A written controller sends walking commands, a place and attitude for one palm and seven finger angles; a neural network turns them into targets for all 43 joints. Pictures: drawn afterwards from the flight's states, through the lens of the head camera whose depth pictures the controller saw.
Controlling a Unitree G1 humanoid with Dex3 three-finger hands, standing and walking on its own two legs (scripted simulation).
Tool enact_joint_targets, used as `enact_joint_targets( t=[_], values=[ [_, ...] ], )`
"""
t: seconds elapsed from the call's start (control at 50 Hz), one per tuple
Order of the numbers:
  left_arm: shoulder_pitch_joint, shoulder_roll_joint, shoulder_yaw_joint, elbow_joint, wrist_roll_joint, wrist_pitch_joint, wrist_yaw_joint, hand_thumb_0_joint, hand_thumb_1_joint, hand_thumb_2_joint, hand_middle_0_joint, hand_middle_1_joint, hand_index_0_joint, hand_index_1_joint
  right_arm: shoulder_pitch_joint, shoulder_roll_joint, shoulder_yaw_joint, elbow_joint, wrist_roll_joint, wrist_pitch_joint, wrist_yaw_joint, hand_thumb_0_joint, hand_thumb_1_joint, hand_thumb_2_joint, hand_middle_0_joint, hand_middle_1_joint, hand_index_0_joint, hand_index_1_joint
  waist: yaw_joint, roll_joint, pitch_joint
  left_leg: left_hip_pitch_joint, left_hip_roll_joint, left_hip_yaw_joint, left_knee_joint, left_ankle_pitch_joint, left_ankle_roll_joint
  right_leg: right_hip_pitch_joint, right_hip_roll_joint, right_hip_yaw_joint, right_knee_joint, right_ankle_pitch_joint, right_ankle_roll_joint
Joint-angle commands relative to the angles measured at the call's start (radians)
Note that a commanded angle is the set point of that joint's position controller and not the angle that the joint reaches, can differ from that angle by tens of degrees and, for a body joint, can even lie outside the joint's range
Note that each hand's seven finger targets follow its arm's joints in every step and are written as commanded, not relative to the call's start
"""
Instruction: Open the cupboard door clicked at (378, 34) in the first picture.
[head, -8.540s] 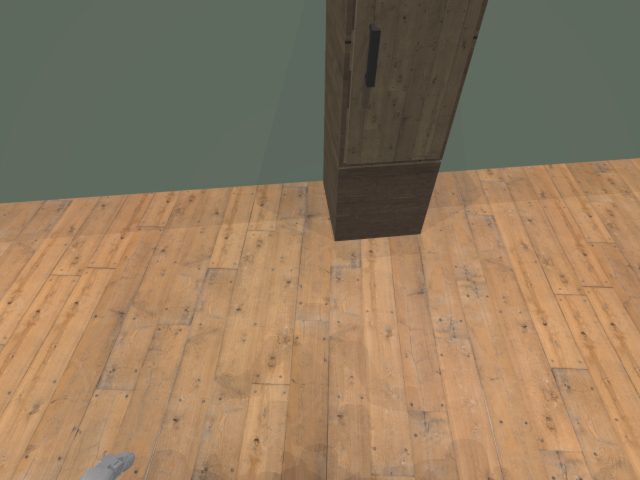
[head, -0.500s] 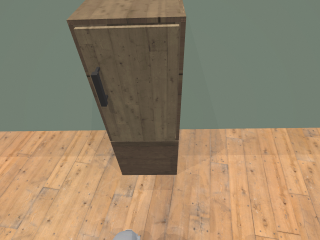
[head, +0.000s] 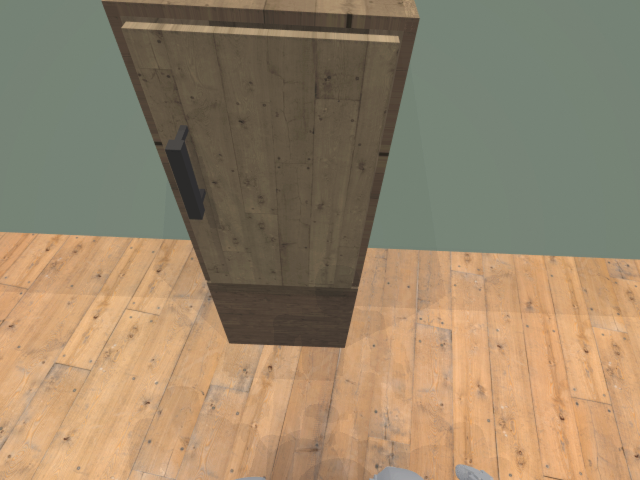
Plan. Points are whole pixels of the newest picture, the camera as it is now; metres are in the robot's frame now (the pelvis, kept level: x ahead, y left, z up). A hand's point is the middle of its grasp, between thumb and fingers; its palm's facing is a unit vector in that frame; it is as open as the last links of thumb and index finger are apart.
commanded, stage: come to a stop and stand still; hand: left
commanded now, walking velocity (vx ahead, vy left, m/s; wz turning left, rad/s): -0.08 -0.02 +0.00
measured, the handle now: (190, 174) +0.53 +0.26 +0.04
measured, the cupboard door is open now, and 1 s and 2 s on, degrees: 0 0 0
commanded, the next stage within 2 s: look again from close up in 1.16 s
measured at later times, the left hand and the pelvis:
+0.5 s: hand out of the picture +0.00 +0.13 -0.14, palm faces +0.08 -0.95 -0.30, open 7.3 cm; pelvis -0.03 -0.07 +0.01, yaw +1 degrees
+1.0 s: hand out of the picture -0.02 +0.19 -0.18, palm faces +0.05 -0.98 -0.20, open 7.3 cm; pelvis -0.03 +0.01 +0.00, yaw +0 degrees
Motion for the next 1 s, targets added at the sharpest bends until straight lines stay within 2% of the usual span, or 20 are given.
enact_joint_targets(
  t=[0.0,0.1,0.14,0.16,0.18,0.2,0.24,0.28,0.42,0.56,0.62,0.64,0.66,0.68,0.7,0.72,0.74,0.8,0.9,0.98],
  values=[
    [0.130,0.045,0.032,-0.042,-0.001,0.026,-0.011,0.000,0.900,0.900,-0.200,-0.300,-0.200,-0.300,0.052,-0.186,-0.048,-0.044,-0.012,0.015,0.002,0.000,-0.900,-0.900,0.200,0.300,0.200,0.300,0.002,0.175,-0.153,0.018,0.281,-0.165,-0.129,0.466,0.138,0.042,0.010,-0.001,0.066,0.042,0.003],
    [0.108,0.056,0.024,-0.076,-0.003,-0.001,-0.018,0.000,0.900,0.900,-0.200,-0.300,-0.200,-0.300,0.044,-0.193,-0.053,-0.053,-0.019,0.023,0.021,0.000,-0.900,-0.900,0.200,0.300,0.200,0.300,0.012,0.248,-0.151,-0.023,0.230,-0.182,-0.106,0.109,0.086,0.170,0.013,-0.042,-0.271,0.111,-0.010],
    [0.134,0.117,0.026,-0.066,0.007,-0.024,-0.014,0.000,0.900,0.900,-0.200,-0.300,-0.200,-0.300,0.097,-0.148,-0.046,-0.046,-0.004,0.026,0.033,0.000,-0.900,-0.900,0.200,0.300,0.200,0.300,0.025,0.067,-0.155,-0.091,0.118,-0.126,0.035,-0.096,0.001,0.291,-0.014,-0.009,-0.553,0.279,-0.005],
    [0.094,0.198,0.030,-0.086,0.016,-0.040,-0.011,0.000,0.900,0.900,-0.200,-0.300,-0.200,-0.300,0.122,-0.079,-0.033,-0.062,0.004,0.033,0.037,0.000,-0.900,-0.900,0.200,0.300,0.200,0.300,0.002,-0.174,-0.109,-0.167,0.017,-0.076,0.180,-0.279,-0.064,0.224,-0.216,0.247,-0.684,0.270,-0.059],
    [0.065,0.258,0.036,-0.119,0.010,-0.035,-0.015,0.000,0.900,0.900,-0.200,-0.300,-0.200,-0.300,0.086,-0.108,-0.037,-0.092,-0.001,0.044,0.040,0.000,-0.900,-0.900,0.200,0.300,0.200,0.300,0.021,-0.236,-0.060,-0.180,-0.006,-0.120,0.297,-0.363,-0.067,0.108,-0.336,0.372,-0.747,0.304,-0.137],
    [0.040,0.270,0.036,-0.131,0.010,-0.030,-0.016,0.000,0.900,0.900,-0.200,-0.300,-0.200,-0.300,0.085,-0.132,-0.044,-0.094,-0.007,0.054,0.045,0.000,-0.900,-0.900,0.200,0.300,0.200,0.300,0.013,-0.138,-0.058,-0.151,0.002,-0.165,0.386,-0.344,-0.062,0.039,-0.353,0.346,-0.766,0.188,-0.178],
    [-0.005,0.258,0.048,-0.133,0.008,-0.034,-0.008,0.000,0.900,0.900,-0.200,-0.300,-0.200,-0.300,0.097,-0.159,-0.047,-0.084,-0.015,0.065,0.045,0.000,-0.900,-0.900,0.200,0.300,0.200,0.300,-0.001,-0.200,-0.018,-0.238,-0.002,-0.205,0.497,-0.271,-0.061,0.071,-0.321,0.367,-0.764,0.187,-0.153],
    [-0.026,0.221,0.041,-0.141,0.001,-0.038,-0.010,0.000,0.900,0.900,-0.200,-0.300,-0.200,-0.300,0.160,-0.175,-0.052,-0.051,-0.017,0.061,0.054,0.000,-0.900,-0.900,0.200,0.300,0.200,0.300,-0.017,-0.141,-0.025,-0.263,-0.007,-0.200,0.585,-0.161,-0.074,0.142,-0.257,0.240,-0.715,0.299,-0.138],
    [0.103,0.201,0.043,-0.103,0.001,-0.044,0.000,0.000,0.900,0.900,-0.200,-0.300,-0.200,-0.300,0.164,-0.167,-0.045,-0.064,-0.016,0.061,0.055,0.000,-0.900,-0.900,0.200,0.300,0.200,0.300,0.037,-0.156,-0.109,-0.308,-0.012,-0.186,0.573,-0.130,-0.111,0.339,-0.257,0.202,-0.669,0.405,-0.152],
    [0.092,0.219,0.048,-0.091,0.019,-0.033,-0.010,0.000,0.900,0.900,-0.200,-0.300,-0.200,-0.300,0.151,-0.135,-0.026,-0.064,-0.002,0.038,0.053,0.000,-0.900,-0.900,0.200,0.300,0.200,0.300,0.041,-0.209,-0.101,-0.129,-0.015,-0.116,0.262,-0.241,-0.088,0.261,-0.243,0.197,-0.692,0.305,-0.181],
    [0.050,0.218,0.048,-0.074,0.011,-0.026,-0.013,0.000,0.900,0.900,-0.200,-0.300,-0.200,-0.300,0.241,-0.118,-0.017,-0.030,0.004,0.020,0.041,0.000,-0.900,-0.900,0.200,0.300,0.200,0.300,-0.007,-0.204,-0.131,0.063,-0.045,-0.080,0.018,-0.118,-0.076,0.195,-0.186,0.140,-0.616,0.348,-0.138],
    [0.032,0.204,0.044,-0.073,0.005,-0.022,-0.014,0.000,0.900,0.900,-0.200,-0.300,-0.200,-0.300,0.281,-0.119,-0.015,-0.010,0.006,0.012,0.038,0.000,-0.900,-0.900,0.200,0.300,0.200,0.300,-0.028,-0.170,-0.132,0.160,-0.041,-0.071,-0.076,-0.033,-0.073,0.133,-0.150,0.106,-0.569,0.314,-0.106],
    [0.042,0.166,0.032,-0.071,-0.005,-0.016,-0.015,0.000,0.900,0.900,-0.200,-0.300,-0.200,-0.300,0.300,-0.151,-0.014,-0.002,0.006,0.002,0.034,0.000,-0.900,-0.900,0.200,0.300,0.200,0.300,-0.032,-0.049,-0.148,0.234,0.012,-0.118,-0.128,-0.010,-0.063,0.071,-0.100,0.070,-0.491,0.245,-0.077],
    [0.066,0.110,0.021,-0.075,-0.011,-0.011,-0.019,0.000,0.900,0.900,-0.200,-0.300,-0.200,-0.300,0.291,-0.216,-0.027,-0.014,-0.004,-0.005,0.030,0.000,-0.900,-0.900,0.200,0.300,0.200,0.300,-0.026,0.168,-0.141,0.224,0.176,-0.323,-0.185,0.003,-0.011,-0.015,-0.018,0.000,-0.379,0.114,-0.036],
    [0.054,0.079,0.013,-0.077,-0.008,-0.008,-0.018,0.000,0.900,0.900,-0.200,-0.300,-0.200,-0.300,0.256,-0.257,-0.033,-0.031,-0.006,0.002,0.026,0.000,-0.900,-0.900,0.200,0.300,0.200,0.300,-0.023,0.275,-0.081,0.088,0.280,-0.410,-0.268,-0.043,0.056,-0.006,0.010,-0.053,-0.286,-0.022,-0.015],
    [0.037,0.080,0.012,-0.072,-0.002,-0.008,-0.019,0.000,0.900,0.900,-0.200,-0.300,-0.200,-0.300,0.213,-0.242,-0.022,-0.041,-0.013,0.007,0.024,0.000,-0.900,-0.900,0.200,0.300,0.200,0.300,-0.013,0.196,-0.021,-0.045,0.273,-0.393,-0.298,-0.146,0.091,0.042,0.009,-0.026,-0.218,-0.009,-0.022],
    [0.039,0.068,0.008,-0.056,0.002,0.000,-0.019,0.000,0.900,0.900,-0.200,-0.300,-0.200,-0.300,0.173,-0.214,-0.015,-0.036,-0.012,-0.001,0.017,0.000,-0.900,-0.900,0.200,0.300,0.200,0.300,-0.001,0.264,0.010,-0.080,0.246,-0.381,-0.335,-0.166,0.092,0.040,-0.002,-0.013,-0.165,0.004,-0.020],
    [0.062,0.075,0.001,-0.011,0.000,-0.006,-0.028,0.000,0.900,0.900,-0.200,-0.300,-0.200,-0.300,0.150,-0.161,0.004,-0.018,-0.008,-0.004,0.005,0.000,-0.900,-0.900,0.200,0.300,0.200,0.300,0.007,0.246,0.013,0.002,0.166,-0.256,-0.257,0.108,0.085,0.039,-0.005,-0.009,-0.142,0.065,-0.020],
    [0.050,0.060,-0.013,0.003,-0.010,-0.026,-0.022,0.000,0.900,0.900,-0.200,-0.300,-0.200,-0.300,0.224,-0.163,-0.002,0.025,-0.005,-0.016,-0.003,0.000,-0.900,-0.900,0.200,0.300,0.200,0.300,-0.012,0.137,-0.094,0.206,0.164,-0.238,-0.125,0.508,0.089,0.126,0.005,-0.031,-0.434,0.152,-0.007],
    [0.086,0.108,-0.016,0.036,-0.010,-0.050,-0.011,0.000,0.900,0.900,-0.200,-0.300,-0.200,-0.300,0.228,-0.113,0.008,0.036,0.012,-0.025,0.003,0.000,-0.900,-0.900,0.200,0.300,0.200,0.300,-0.018,0.006,-0.139,0.113,0.066,-0.180,-0.075,0.249,-0.014,0.319,-0.097,0.074,-0.564,0.634,-0.060]
  ],
)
